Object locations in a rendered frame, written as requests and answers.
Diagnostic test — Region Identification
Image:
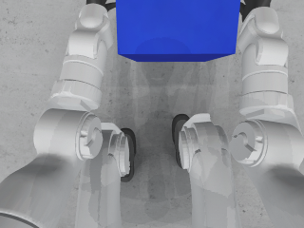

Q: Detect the robot left foot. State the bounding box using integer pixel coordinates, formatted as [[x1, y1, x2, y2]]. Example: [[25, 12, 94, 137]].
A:
[[121, 127, 136, 182]]

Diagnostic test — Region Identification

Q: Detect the robot left forearm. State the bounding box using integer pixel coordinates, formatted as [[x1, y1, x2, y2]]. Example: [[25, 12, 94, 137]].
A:
[[33, 3, 113, 146]]

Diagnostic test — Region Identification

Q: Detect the robot left hand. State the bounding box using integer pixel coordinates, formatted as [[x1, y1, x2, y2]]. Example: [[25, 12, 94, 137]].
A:
[[86, 0, 116, 12]]

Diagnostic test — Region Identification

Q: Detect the robot left upper arm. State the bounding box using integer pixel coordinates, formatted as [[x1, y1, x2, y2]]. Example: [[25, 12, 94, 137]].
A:
[[0, 108, 103, 228]]

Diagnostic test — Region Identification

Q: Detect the robot right hand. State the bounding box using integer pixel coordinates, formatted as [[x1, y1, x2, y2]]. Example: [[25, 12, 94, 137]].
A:
[[239, 0, 272, 23]]

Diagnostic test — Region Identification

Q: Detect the robot left shin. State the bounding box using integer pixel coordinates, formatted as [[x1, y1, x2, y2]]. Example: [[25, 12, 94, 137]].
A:
[[101, 122, 130, 177]]

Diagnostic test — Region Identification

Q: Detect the robot right upper arm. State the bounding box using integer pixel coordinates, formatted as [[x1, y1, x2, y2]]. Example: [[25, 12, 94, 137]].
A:
[[229, 119, 304, 228]]

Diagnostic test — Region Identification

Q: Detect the carton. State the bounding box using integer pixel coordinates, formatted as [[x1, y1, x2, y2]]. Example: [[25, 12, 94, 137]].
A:
[[116, 0, 240, 62]]

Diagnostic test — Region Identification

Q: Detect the robot right forearm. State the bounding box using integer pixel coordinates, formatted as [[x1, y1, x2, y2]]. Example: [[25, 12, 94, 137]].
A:
[[237, 7, 303, 136]]

